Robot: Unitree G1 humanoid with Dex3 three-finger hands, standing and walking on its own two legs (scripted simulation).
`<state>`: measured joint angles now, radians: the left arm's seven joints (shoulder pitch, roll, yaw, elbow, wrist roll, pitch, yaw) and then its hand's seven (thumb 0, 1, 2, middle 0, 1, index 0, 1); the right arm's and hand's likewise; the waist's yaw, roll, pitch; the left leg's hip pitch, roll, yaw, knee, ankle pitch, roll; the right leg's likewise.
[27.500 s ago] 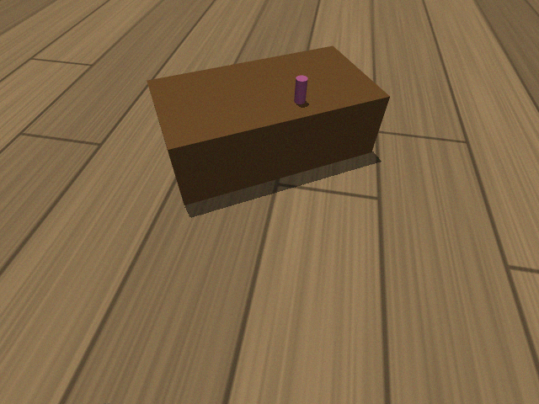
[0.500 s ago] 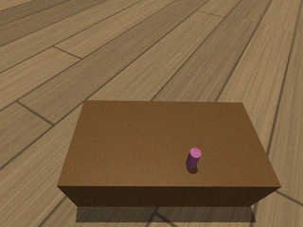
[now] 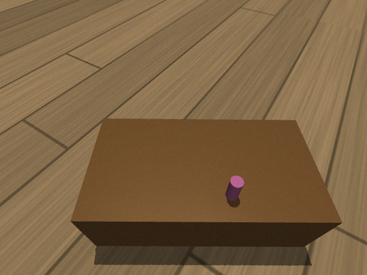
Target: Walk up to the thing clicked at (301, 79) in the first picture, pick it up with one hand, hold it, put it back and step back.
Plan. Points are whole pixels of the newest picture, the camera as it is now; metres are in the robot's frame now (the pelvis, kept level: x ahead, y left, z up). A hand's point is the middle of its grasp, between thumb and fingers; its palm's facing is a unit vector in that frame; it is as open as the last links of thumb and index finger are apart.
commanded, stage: stand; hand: right
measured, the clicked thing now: (234, 188) +0.48 -0.21 -0.36
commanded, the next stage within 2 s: step back in 1.82 s
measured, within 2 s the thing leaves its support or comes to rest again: neither
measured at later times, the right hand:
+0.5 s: hand out of the picture +0.08 -0.25 -0.16, palm faces -0.04 +0.94 -0.35, open 7.4 cm
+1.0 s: hand out of the picture +0.08 -0.24 -0.16, palm faces -0.03 +0.94 -0.35, open 7.4 cm
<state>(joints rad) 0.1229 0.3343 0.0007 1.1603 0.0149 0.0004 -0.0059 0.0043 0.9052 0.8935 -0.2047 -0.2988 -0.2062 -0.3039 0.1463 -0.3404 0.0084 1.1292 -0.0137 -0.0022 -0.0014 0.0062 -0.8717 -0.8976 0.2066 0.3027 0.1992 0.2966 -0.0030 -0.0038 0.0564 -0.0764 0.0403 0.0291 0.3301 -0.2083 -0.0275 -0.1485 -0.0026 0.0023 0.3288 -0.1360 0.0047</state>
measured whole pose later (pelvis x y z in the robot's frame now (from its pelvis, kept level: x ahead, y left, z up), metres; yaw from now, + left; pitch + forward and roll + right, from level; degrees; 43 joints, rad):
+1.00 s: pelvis +0.01 +0.01 +0.00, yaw +0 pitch -2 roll +0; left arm 0.10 0.34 0.00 1.15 0.01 -0.01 0.00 0.00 0.91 0.89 -0.20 -0.30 -0.21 -0.30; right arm 0.13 -0.34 0.01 1.12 -0.01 -0.01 0.00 0.01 -0.90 -0.90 0.21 0.30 0.20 0.30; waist 0.00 -0.01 0.05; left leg -0.05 0.03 0.03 0.31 -0.22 -0.02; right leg -0.13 -0.02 0.00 0.31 -0.15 0.02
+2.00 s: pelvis -0.01 +0.01 -0.01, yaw +0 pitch -2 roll +0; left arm 0.09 0.39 0.03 1.01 0.00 0.02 0.01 0.00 0.91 0.89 -0.21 -0.30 -0.21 -0.30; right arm 0.07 -0.36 -0.03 1.04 0.00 0.03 0.01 0.01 -0.90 -0.90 0.21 0.30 0.20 0.30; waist 0.00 -0.02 0.15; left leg -0.19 0.03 0.04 0.49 -0.27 -0.01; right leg -0.27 -0.02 0.01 0.50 -0.20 0.01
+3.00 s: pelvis -0.21 +0.04 -0.02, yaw -2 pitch -2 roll +0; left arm 0.10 0.35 0.05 0.72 0.04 0.04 0.01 0.00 0.90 0.89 -0.21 -0.30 -0.21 -0.30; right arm 0.15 -0.41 -0.03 0.85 0.00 0.03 -0.03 0.01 -0.90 -0.90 0.21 0.30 0.20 0.30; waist 0.01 0.02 0.19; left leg -0.32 -0.03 -0.08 0.84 -0.50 -0.01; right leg -0.37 0.03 0.00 0.62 -0.23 -0.04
